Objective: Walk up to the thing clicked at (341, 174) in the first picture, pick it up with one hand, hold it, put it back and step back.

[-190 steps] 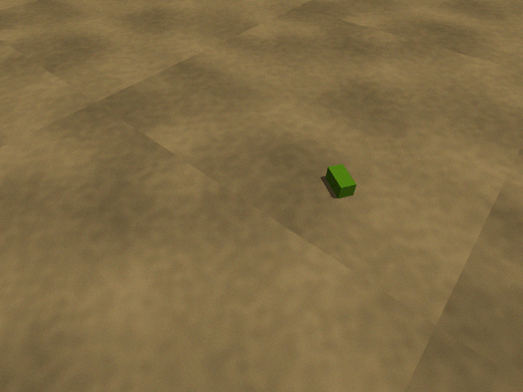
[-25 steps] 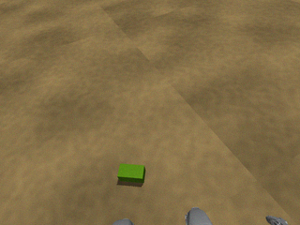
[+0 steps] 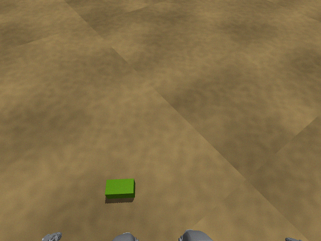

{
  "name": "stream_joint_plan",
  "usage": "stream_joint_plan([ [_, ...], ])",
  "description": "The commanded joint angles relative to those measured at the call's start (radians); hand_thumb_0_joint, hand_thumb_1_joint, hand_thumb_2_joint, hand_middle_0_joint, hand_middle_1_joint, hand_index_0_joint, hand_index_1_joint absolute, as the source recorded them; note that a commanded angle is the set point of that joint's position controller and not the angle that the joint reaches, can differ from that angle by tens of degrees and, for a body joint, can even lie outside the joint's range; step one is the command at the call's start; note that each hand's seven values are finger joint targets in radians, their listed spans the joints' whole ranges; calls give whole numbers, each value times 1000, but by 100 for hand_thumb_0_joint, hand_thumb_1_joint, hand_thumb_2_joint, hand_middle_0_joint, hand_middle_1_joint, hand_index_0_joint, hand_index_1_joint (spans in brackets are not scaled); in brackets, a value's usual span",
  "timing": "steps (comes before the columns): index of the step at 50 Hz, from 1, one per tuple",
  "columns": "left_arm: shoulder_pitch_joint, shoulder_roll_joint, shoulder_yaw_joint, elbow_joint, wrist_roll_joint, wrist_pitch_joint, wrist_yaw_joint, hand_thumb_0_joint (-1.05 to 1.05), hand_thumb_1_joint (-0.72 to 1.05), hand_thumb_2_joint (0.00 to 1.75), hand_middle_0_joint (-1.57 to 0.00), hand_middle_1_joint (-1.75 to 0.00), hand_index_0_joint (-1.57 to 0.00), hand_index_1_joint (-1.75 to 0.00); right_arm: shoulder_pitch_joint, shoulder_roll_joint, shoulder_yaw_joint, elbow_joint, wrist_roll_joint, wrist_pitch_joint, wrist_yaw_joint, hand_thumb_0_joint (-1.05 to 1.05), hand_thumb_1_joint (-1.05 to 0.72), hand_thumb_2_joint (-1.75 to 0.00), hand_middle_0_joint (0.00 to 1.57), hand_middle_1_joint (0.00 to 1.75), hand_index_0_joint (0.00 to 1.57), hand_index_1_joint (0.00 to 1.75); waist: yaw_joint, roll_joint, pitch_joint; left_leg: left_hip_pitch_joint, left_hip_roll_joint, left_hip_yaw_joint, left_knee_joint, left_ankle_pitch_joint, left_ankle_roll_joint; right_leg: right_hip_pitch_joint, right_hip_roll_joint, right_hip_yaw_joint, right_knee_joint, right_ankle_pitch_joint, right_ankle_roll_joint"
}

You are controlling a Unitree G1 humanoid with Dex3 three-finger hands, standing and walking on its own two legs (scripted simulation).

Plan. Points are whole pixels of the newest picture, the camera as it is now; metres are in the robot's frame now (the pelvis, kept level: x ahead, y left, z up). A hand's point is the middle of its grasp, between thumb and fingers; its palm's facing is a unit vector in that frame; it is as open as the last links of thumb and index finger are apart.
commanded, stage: walk up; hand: left
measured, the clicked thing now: (120, 188) +0.48 +0.23 -0.69
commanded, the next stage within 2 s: stand in 1.44 s
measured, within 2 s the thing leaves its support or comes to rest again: neither
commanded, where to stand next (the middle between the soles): +0.09 -0.02 m, yaw +1 degrees
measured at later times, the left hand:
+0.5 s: hand out of the picture +0.08 +0.23 -0.12, palm faces +0.00 -0.93 -0.37, open 7.4 cm
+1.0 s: hand out of the picture +0.11 +0.24 -0.11, palm faces +0.02 -0.94 -0.33, open 7.4 cm
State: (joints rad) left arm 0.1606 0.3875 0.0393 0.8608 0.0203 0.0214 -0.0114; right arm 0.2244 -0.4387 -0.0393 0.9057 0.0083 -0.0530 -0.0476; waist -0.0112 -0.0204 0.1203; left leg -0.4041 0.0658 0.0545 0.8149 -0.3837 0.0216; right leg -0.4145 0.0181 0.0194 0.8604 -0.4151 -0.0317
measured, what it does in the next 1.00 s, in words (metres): stands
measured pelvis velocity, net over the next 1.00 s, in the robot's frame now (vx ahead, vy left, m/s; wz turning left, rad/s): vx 0.01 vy -0.01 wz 0.02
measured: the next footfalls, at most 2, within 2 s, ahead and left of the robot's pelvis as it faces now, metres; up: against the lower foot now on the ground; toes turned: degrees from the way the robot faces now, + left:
none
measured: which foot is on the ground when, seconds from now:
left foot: down 0.00-1.00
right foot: down 0.00-1.00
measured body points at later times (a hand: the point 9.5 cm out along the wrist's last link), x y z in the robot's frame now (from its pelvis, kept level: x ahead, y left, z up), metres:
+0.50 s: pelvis -0.01 -0.03 +0.02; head +0.01 -0.04 +0.47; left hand +0.08 +0.28 -0.09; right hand +0.06 -0.34 -0.11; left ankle +0.03 +0.13 -0.70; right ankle +0.00 -0.15 -0.70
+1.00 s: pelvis +0.01 -0.01 +0.04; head +0.02 -0.01 +0.49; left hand +0.11 +0.29 -0.08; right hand +0.10 -0.31 -0.09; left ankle +0.03 +0.13 -0.70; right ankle +0.00 -0.15 -0.70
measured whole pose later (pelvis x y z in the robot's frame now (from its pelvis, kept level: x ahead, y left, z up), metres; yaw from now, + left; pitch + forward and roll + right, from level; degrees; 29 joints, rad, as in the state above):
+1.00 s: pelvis +0.01 -0.01 +0.04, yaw +1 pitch -2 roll +0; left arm 0.03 0.35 0.03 1.15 0.00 0.00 -0.01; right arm 0.07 -0.35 0.00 1.13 0.00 -0.02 0.00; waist -0.01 0.00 0.06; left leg -0.19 0.03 -0.03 0.41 -0.18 -0.03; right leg -0.14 -0.03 -0.02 0.40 -0.22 0.02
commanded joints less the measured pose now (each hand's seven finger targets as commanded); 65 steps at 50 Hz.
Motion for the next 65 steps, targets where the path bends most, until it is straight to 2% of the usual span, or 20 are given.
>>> stream_joint_plan([
  [1,-23,171,51,-80,-17,-11,14,0,90,90,-20,-30,-20,-30,100,-306,-69,-30,-26,-30,-6,0,-90,-90,20,30,20,30,-21,195,-155,165,334,-525,-423,82,195,-142,4,23,110,16,-15],
  [2,-32,235,72,-57,-5,-5,23,0,90,90,-20,-30,-20,-30,17,-349,-82,-51,-22,-29,-1,0,-90,-90,20,30,20,30,-14,213,-109,89,446,-637,-459,77,303,-127,-40,70,199,-203,1],
  [3,-40,244,76,-45,-4,-5,17,0,90,90,-20,-30,-20,-30,2,-314,-77,-50,-30,-32,-5,0,-90,-90,20,30,20,30,2,142,-84,54,390,-538,-426,117,285,-96,-53,92,225,-192,2],
  [5,-13,225,87,-14,-14,-11,5,0,90,90,-20,-30,-20,-30,-17,-298,-62,-50,-41,-29,-9,0,-90,-90,20,30,20,30,18,171,-78,19,282,-381,-369,148,215,-38,-56,54,148,-149,-2],
  [8,87,178,87,59,-13,-28,-4,0,90,90,-20,-30,-20,-30,-91,-251,-43,-44,-34,-9,13,0,-90,-90,20,30,20,30,72,191,-136,-43,149,-174,-262,82,102,210,-5,-57,-203,31,-11],
  [9,80,190,91,63,-5,-38,3,0,90,90,-20,-30,-20,-30,-67,-211,-29,-38,-33,0,17,0,-90,-90,20,30,20,30,67,128,-143,-67,118,-127,-182,69,70,260,-13,-13,-300,53,-13],
  [10,61,244,99,53,12,-50,11,0,90,90,-20,-30,-20,-30,-34,-149,-12,-39,-18,8,19,0,-90,-90,20,30,20,30,52,-52,-140,-137,49,-66,-4,88,16,277,-154,277,-420,-5,-54],
  [11,-8,298,97,30,8,-59,17,0,90,90,-20,-30,-20,-30,-56,-130,-9,-41,-16,14,13,0,-90,-90,20,30,20,30,32,-133,-99,-165,-26,-54,13,-143,-7,164,-317,496,-498,-23,-153],
  [12,-54,318,92,22,7,-58,14,0,90,90,-20,-30,-20,-30,-83,-182,-31,-22,-19,16,7,0,-90,-90,20,30,20,30,29,-112,-73,-57,-4,-100,60,-195,0,28,-345,498,-487,-7,-202],
  [14,-117,255,70,30,-2,-62,19,0,90,90,-20,-30,-20,-30,-36,-164,-23,21,-2,8,20,0,-90,-90,20,30,20,30,-14,-69,-86,9,-9,-76,-42,-62,2,69,-249,306,-407,134,-144],
  [16,-152,232,60,39,-7,-55,16,0,90,90,-20,-30,-20,-30,28,-149,-23,64,-3,-3,25,0,-90,-90,20,30,20,30,-44,-127,-133,171,-16,-54,-214,158,7,29,-191,182,-333,239,-83],
  [17,-134,208,50,46,-13,-53,14,0,90,90,-20,-30,-20,-30,8,-166,-27,64,-13,-6,26,0,-90,-90,20,30,20,30,-31,-94,-155,221,17,-115,-256,216,19,6,-164,151,-309,251,-58],
  [18,-110,202,48,63,-19,-52,14,0,90,90,-20,-30,-20,-30,-54,-186,-27,51,-13,-5,31,0,-90,-90,20,30,20,30,2,-37,-154,177,51,-193,-277,187,40,37,-118,118,-323,147,-31],
  [19,-99,203,47,83,-15,-53,15,0,90,90,-20,-30,-20,-30,-91,-179,-17,50,-9,-2,38,0,-90,-90,20,30,20,30,22,-31,-150,121,65,-203,-273,163,50,110,-108,115,-357,74,-26],
  [21,-128,216,49,105,-11,-61,17,0,90,90,-20,-30,-20,-30,-102,-151,-4,73,-9,5,41,0,-90,-90,20,30,20,30,12,-70,-143,140,10,-123,-249,226,16,130,-150,164,-409,108,-37],
  [23,-144,226,46,119,-15,-60,17,0,90,90,-20,-30,-20,-30,-107,-155,0,95,-9,9,41,0,-90,-90,20,30,20,30,4,-45,-127,168,-3,-109,-269,209,4,109,-171,170,-442,125,-43],
  [33,-189,178,33,186,-22,-46,10,0,90,90,-20,-30,-20,-30,-168,-151,9,156,-14,7,45,0,-90,-90,20,30,20,30,16,26,-134,182,47,-160,-431,226,0,217,-121,74,-499,137,-3],
  [39,-192,169,31,206,-21,-46,7,0,90,90,-20,-30,-20,-30,-183,-141,6,164,-15,2,40,0,-90,-90,20,30,20,30,15,41,-179,205,61,-155,-457,320,-4,296,-127,52,-509,245,1],
  [47,-188,168,29,220,-19,-46,7,0,90,90,-20,-30,-20,-30,-199,-130,2,158,-13,6,41,0,-90,-90,20,30,20,30,15,21,-187,245,61,-148,-462,386,-4,310,-134,37,-533,300,14],
  [65,-161,168,29,230,-13,-45,11,0,90,90,-20,-30,-20,-30,-212,-125,-4,165,-15,17,41,0,-90,-90,20,30,20,30,10,32,-181,262,51,-154,-485,377,-8,331,-141,18,-559,311,23],
])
